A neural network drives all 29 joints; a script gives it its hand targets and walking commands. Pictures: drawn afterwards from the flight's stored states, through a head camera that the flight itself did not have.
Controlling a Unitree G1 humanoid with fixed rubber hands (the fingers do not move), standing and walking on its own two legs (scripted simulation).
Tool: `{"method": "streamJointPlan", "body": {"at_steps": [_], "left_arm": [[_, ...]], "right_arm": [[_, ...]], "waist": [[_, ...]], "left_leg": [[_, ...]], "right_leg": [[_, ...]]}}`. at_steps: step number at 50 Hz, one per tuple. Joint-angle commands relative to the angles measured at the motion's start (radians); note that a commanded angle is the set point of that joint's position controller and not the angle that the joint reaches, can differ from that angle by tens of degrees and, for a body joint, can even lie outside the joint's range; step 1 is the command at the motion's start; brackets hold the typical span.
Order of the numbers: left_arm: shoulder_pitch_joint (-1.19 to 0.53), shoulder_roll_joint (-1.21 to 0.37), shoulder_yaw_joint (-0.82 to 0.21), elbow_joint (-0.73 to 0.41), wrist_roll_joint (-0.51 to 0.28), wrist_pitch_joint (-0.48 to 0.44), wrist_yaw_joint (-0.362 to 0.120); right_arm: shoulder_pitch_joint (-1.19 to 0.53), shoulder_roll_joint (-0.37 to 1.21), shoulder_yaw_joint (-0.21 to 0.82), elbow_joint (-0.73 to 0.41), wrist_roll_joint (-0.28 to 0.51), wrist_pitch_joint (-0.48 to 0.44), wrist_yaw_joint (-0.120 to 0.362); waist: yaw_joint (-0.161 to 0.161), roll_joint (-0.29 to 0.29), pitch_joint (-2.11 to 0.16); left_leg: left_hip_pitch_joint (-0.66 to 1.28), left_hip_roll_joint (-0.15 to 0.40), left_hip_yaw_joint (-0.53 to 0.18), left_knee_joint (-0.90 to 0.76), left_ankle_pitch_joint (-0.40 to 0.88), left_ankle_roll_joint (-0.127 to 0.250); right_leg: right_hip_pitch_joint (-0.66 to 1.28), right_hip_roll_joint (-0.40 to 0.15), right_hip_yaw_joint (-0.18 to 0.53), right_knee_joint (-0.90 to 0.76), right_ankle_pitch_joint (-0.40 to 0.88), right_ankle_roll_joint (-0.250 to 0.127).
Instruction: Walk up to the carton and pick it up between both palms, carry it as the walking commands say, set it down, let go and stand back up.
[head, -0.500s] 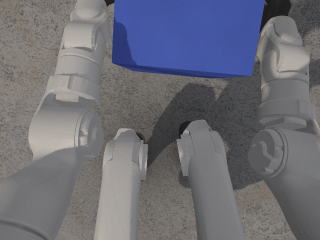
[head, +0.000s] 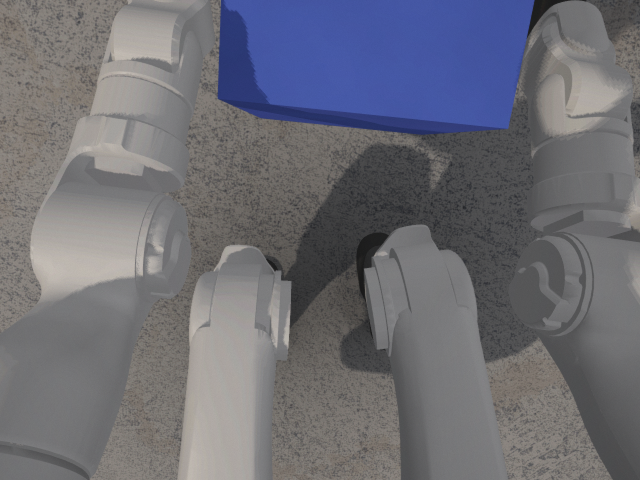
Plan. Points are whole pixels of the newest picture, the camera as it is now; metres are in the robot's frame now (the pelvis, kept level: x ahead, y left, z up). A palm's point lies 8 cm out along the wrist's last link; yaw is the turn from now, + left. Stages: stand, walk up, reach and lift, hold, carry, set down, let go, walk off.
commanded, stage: set down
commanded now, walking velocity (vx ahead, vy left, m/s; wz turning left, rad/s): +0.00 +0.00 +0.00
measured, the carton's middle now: out of the picture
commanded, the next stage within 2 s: none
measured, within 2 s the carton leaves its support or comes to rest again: rests again in 0.44 s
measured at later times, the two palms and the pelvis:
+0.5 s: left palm out of the picture +0.57 +0.08 -0.18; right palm (535, 23) +0.50 -0.24 -0.18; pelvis +0.00 +0.00 -0.01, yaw +0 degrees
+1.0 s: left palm out of the picture +0.57 +0.08 -0.19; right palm (533, 29) +0.50 -0.24 -0.19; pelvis -0.01 +0.00 -0.02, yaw -1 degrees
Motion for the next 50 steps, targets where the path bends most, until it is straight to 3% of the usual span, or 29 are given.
{"method": "streamJointPlan", "body": {"at_steps": [1, 11, 25, 50], "left_arm": [[-0.574, -0.908, -0.265, -0.195, -0.091, -0.059, -0.212], [-0.579, -0.873, -0.236, -0.161, -0.073, -0.067, -0.222], [-0.605, -0.839, -0.262, -0.153, -0.112, -0.085, -0.235], [-0.519, -0.797, -0.180, 0.000, -0.041, -0.058, -0.277]], "right_arm": [[-0.696, 0.740, 0.379, -0.175, 0.114, -0.038, 0.280], [-0.720, 0.733, 0.375, -0.155, 0.116, -0.045, 0.290], [-0.741, 0.699, 0.376, -0.137, 0.132, -0.068, 0.275], [-0.722, 0.664, 0.322, -0.042, 0.086, -0.054, 0.306]], "waist": [[-0.094, 0.108, -1.280], [-0.078, 0.088, -1.186], [-0.101, 0.099, -1.139], [-0.072, 0.092, -0.840]], "left_leg": [[0.558, 0.013, 0.048, -0.156, 0.428, 0.031], [0.493, 0.018, 0.049, -0.139, 0.379, 0.045], [0.494, 0.023, 0.041, -0.108, 0.376, 0.045], [0.386, 0.042, 0.017, -0.092, 0.236, 0.068]], "right_leg": [[0.679, 0.019, -0.087, -0.102, 0.511, -0.024], [0.663, 0.016, -0.078, -0.086, 0.473, -0.027], [0.668, 0.009, -0.074, -0.064, 0.473, -0.037], [0.530, -0.002, -0.067, -0.042, 0.312, -0.049]]}}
